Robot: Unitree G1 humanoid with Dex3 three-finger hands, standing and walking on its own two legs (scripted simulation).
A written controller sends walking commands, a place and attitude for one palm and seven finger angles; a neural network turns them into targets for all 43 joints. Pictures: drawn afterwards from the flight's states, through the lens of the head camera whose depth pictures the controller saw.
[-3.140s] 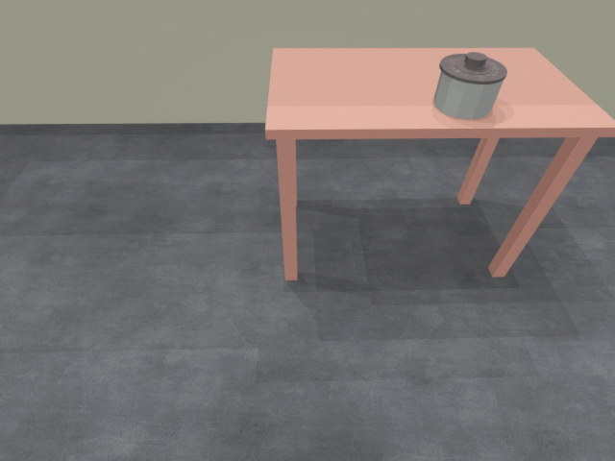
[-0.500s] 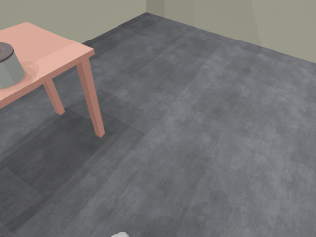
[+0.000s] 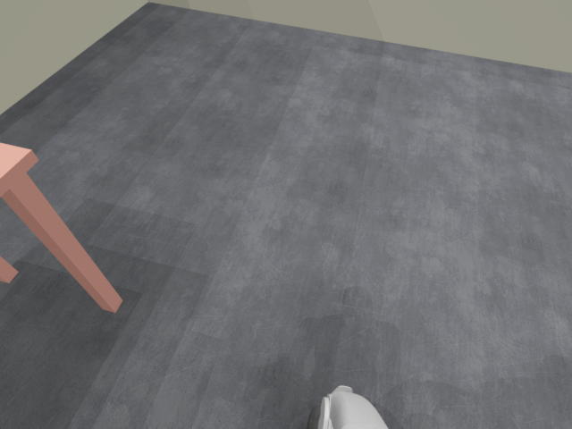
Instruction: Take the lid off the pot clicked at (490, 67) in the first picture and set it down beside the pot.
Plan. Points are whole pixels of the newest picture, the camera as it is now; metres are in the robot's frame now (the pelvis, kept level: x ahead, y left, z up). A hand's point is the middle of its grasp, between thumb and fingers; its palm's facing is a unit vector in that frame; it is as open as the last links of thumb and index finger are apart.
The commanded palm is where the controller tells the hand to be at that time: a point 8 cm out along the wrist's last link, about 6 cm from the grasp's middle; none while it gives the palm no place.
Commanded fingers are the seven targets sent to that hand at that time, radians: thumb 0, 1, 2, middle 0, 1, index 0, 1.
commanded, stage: walk to a spot facing it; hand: left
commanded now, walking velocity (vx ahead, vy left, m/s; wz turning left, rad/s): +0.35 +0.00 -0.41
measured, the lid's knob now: out of the picture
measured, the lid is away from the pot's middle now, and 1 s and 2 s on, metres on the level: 0.00 0.00 0.00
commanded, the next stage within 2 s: turn to face it in 0.20 s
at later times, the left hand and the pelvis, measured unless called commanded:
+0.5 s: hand (199, 352) +0.27 +0.15 -0.17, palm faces -0.01 -0.98 -0.19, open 7.3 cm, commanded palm none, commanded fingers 0.00 0.90 0.90 -0.20 -0.30 -0.20 -0.30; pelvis +0.24 -0.02 +0.00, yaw -4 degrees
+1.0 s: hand (179, 289) +0.38 +0.21 -0.16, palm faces +0.24 -0.94 -0.25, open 7.4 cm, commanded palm none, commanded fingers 0.00 0.90 0.90 -0.20 -0.30 -0.20 -0.30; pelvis +0.32 -0.02 +0.00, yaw +12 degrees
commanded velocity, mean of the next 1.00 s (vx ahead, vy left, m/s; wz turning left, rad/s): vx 0.08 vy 0.00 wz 0.37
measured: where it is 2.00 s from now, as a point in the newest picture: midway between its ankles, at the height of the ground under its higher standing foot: (293, 390)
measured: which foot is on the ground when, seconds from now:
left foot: down 0.00-0.12, up 0.14-0.56, down 0.58-1.00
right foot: up 0.00-0.10, down 0.12-0.58, up 0.60-1.00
